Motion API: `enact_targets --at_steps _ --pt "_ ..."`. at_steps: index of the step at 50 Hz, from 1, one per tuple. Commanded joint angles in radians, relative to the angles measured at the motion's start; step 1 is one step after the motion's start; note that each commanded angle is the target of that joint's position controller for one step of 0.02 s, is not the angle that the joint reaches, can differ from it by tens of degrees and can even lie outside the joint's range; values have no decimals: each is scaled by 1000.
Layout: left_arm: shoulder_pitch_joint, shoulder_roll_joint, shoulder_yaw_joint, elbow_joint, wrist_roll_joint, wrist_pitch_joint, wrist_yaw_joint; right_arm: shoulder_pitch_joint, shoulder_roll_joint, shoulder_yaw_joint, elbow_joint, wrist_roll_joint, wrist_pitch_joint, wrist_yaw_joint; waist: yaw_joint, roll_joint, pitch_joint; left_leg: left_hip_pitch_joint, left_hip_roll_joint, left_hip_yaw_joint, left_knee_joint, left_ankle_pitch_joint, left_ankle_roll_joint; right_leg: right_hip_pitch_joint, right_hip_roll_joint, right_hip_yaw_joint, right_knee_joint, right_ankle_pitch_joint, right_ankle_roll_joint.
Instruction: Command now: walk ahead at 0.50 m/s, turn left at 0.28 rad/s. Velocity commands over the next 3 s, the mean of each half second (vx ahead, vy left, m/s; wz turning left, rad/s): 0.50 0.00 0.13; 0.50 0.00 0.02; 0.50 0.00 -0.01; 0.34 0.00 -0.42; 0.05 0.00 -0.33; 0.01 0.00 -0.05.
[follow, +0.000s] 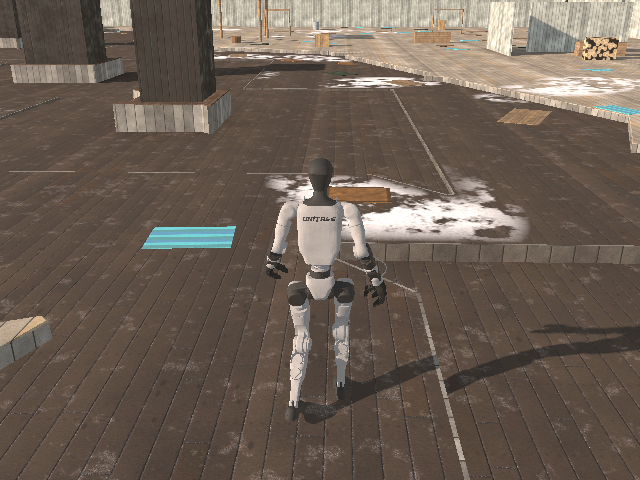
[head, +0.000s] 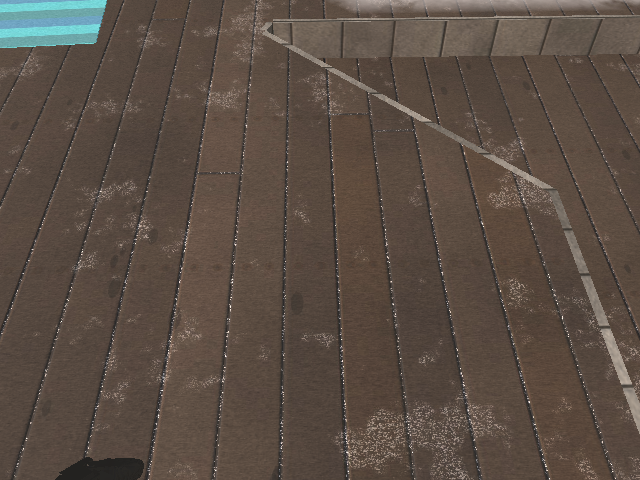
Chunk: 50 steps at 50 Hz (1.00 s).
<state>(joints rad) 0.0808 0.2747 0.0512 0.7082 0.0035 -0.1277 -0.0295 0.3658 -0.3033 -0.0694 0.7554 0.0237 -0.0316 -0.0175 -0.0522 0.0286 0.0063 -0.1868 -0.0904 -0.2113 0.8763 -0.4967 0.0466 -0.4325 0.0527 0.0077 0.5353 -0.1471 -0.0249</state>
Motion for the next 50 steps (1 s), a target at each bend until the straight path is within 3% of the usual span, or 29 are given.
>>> enact_targets --at_steps 1,2,3,4,6,9,12,15,18,20,21,22,23,24,25,26,27,28,29,30,32,35,39,43,46,47,48,49,50 --pt "238 134 47 8 -16 9 2 -21 -139 -16 -88 13 -27 0 132 -137 -94 -591 74 21 422 36 -16 593 -393 623 -265 -379 -212" --pt "196 120 37 5 -5 15 3 -86 -125 -13 -104 -2 -28 1 117 -75 -24 -572 106 54 384 94 -18 476 -349 510 -286 -255 -198" --pt "169 102 30 10 1 17 5 -116 -113 -15 -115 -17 -32 5 96 -72 4 -549 141 65 317 144 -19 407 -316 438 -302 -157 -194" --pt "159 93 24 13 8 16 8 -107 -94 -13 -115 -17 -34 11 75 -97 6 -499 164 80 273 173 -20 361 -285 379 -322 -81 -183" --pt "171 94 22 28 -2 14 9 -92 -58 -4 -109 -13 -33 17 63 -126 -6 -464 178 116 197 187 -31 329 -262 305 -350 21 -193" --pt "198 144 34 52 -13 16 16 -176 -27 13 -140 -22 -36 19 81 -105 12 -482 194 147 22 280 -53 317 -266 229 -390 121 -211" --pt "228 165 36 74 -20 26 19 -266 -11 23 -157 -18 -45 28 112 -101 21 -431 179 174 -166 443 -58 311 -238 145 -398 164 -186" --pt "287 173 34 106 -27 37 20 -348 -16 23 -176 -8 -51 38 141 -100 34 -377 152 194 -274 529 -58 329 -245 115 -384 180 -171" --pt "318 183 35 133 -31 53 23 -398 -32 18 -201 -3 -56 51 137 -108 52 -375 140 190 -338 480 -28 408 -288 128 -347 209 -152" --pt "310 202 41 140 -31 64 28 -363 -57 8 -196 -5 -59 55 98 -117 31 -297 121 205 -375 424 1 446 -301 122 -282 332 -131" --pt "293 207 41 139 -33 69 30 -282 -80 -6 -173 -10 -59 53 45 -111 -17 -169 97 229 -410 427 24 437 -276 89 -184 478 -112" --pt "294 188 32 135 -27 71 32 -142 -125 -30 -131 -15 -56 44 -19 -91 -110 43 98 230 -415 440 55 375 -228 48 -12 536 -85" --pt "288 134 8 102 1 67 35 44 -202 -50 -100 -28 -51 32 -87 32 -265 341 293 12 -378 478 124 172 -169 3 303 268 -46" --pt "406 30 -22 92 -6 48 30 70 -255 -59 -81 -25 -45 39 -20 291 -367 588 480 -427 -494 244 266 -185 -6 10 605 -387 5" --pt "343 140 3 103 -26 33 24 61 -155 -33 -87 -15 -44 41 -55 172 -304 536 458 -468 -557 107 239 -295 -57 110 709 -427 -5" --pt "256 175 15 74 -43 24 18 -5 -127 -20 -90 -13 -47 41 -42 125 -168 417 426 -333 -579 145 207 -344 -100 91 713 -334 -16" --pt "213 162 13 68 -37 22 21 -66 -115 -14 -96 -19 -48 43 -14 52 -100 292 385 -234 -604 254 193 -313 -140 67 675 -246 -11" --pt "195 151 16 66 -19 25 23 -108 -93 -9 -97 -27 -51 46 12 25 -47 194 352 -167 -637 345 190 -285 -163 62 627 -189 -3" --pt "215 137 16 68 -17 32 21 -130 -86 -6 -96 -35 -56 47 44 60 -43 125 336 -126 -661 417 193 -224 -185 69 601 -154 6" --pt "233 119 13 76 -17 41 21 -141 -78 -6 -91 -31 -62 48 59 64 -42 89 321 -90 -687 454 197 -190 -190 67 576 -139 16" --pt "217 97 10 76 -12 58 25 -136 -86 -9 -70 -23 -73 47 72 49 -22 42 307 -23 -721 509 204 -191 -193 55 522 -97 34" --pt "114 82 4 43 -2 61 24 -99 -113 -16 -37 -23 -73 36 51 20 16 42 296 42 -750 551 198 -243 -195 53 354 54 53" --pt "-26 60 -8 10 -8 47 9 -39 -138 -20 5 -14 -64 24 1 18 45 48 266 119 -761 524 161 -185 -155 18 116 245 45" --pt "-132 71 -10 -33 -17 38 -9 34 -150 -22 58 -6 -47 19 -28 20 69 166 314 109 -720 531 152 -204 -132 20 13 227 20" --pt "-128 93 -4 -44 -16 32 -22 40 -161 -28 82 -4 -30 12 -3 37 53 259 348 98 -647 645 128 -170 -114 12 -33 117 -18" --pt "-87 109 3 -35 -15 30 -22 29 -169 -30 83 -4 -25 9 23 51 25 270 342 105 -595 770 116 -97 -91 -10 -43 81 -33" --pt "11 135 19 -7 -13 29 -17 10 -171 -29 82 -5 -19 7 81 52 -36 257 310 136 -479 926 96 51 -59 -42 -70 84 -57" --pt "169 185 43 39 -9 30 -7 11 -146 -17 75 -12 -16 4 148 32 -148 163 258 175 -285 923 65 300 -82 -23 -49 119 -94" --pt "313 282 67 59 10 34 2 86 -63 13 41 -26 -29 8 156 -130 -321 -182 151 229 84 596 1 710 -328 320 -22 100 -220"
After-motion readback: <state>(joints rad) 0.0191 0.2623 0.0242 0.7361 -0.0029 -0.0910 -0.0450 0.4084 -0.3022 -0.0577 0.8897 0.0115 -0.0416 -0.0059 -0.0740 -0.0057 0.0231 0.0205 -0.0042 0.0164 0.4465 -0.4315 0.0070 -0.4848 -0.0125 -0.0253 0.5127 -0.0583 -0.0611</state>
